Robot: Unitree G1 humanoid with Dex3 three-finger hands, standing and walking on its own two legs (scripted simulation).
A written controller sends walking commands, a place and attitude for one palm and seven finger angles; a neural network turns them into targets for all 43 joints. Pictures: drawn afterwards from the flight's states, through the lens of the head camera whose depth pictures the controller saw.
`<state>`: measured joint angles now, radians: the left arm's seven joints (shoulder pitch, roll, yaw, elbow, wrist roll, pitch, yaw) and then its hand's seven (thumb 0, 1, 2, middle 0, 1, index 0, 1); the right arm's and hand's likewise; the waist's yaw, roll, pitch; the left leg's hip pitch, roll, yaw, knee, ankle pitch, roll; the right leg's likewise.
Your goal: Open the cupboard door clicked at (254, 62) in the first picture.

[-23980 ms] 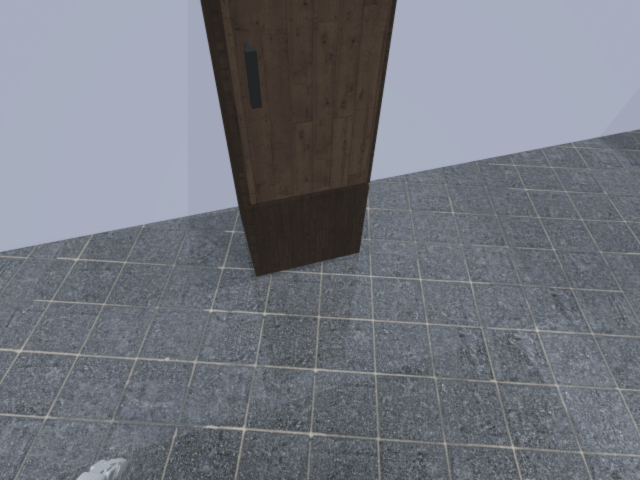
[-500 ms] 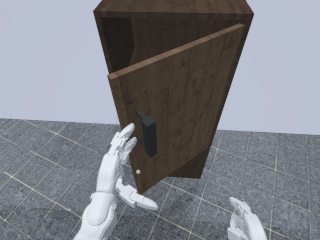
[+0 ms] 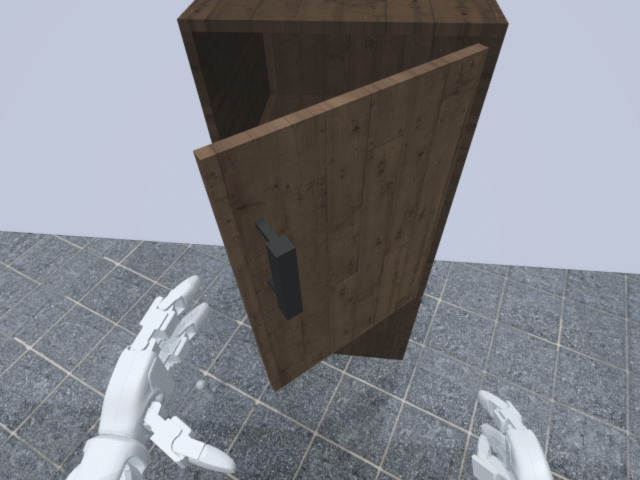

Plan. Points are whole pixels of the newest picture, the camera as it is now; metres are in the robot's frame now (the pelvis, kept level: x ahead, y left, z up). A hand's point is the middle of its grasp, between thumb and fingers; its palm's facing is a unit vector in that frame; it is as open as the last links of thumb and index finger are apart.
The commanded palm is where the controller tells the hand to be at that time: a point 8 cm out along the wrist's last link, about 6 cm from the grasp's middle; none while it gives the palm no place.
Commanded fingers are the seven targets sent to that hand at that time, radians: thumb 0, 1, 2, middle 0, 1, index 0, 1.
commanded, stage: slide the hand sideways off the handle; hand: left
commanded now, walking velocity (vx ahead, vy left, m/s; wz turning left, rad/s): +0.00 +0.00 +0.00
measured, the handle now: (277, 269) +0.35 +0.08 +0.09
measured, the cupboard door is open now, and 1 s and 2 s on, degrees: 40 40 40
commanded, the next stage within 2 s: draw the hand back to the body in 0.02 s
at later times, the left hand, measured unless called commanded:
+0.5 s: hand (152, 384) +0.19 +0.18 +0.11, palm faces -0.03 -1.00 -0.07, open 16.3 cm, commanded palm +0.16 +0.24 +0.12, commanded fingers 0.00 -0.50 0.30 -0.15 -0.30 -0.15 -0.30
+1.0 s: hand (50, 354) +0.20 +0.26 +0.15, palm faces +0.31 -0.88 -0.36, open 13.0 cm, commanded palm +0.15 +0.30 +0.17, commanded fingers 0.00 0.38 0.68 -0.18 -0.30 -0.18 -0.30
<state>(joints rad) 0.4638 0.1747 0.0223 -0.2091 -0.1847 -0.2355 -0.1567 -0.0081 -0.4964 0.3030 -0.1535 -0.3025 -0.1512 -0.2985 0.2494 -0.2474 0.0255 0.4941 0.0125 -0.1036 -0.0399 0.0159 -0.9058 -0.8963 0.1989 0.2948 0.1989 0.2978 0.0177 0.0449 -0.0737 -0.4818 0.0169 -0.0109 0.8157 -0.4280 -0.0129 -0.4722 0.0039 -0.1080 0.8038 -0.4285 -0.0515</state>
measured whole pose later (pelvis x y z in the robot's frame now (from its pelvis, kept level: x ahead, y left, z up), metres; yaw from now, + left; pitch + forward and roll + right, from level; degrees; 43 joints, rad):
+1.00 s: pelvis +0.00 +0.04 +0.03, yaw -1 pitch -3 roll -1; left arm 0.49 0.31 0.18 -0.40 -0.03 -0.05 0.12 0.00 0.04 0.54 -0.18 -0.30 -0.17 -0.30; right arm 0.21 -0.22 0.07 0.61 -0.01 -0.15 -0.09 0.02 -0.90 -0.90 0.20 0.30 0.20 0.30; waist 0.06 0.05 0.02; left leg -0.15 -0.02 0.03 0.50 -0.29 0.04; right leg -0.14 -0.02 -0.07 0.47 -0.27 0.00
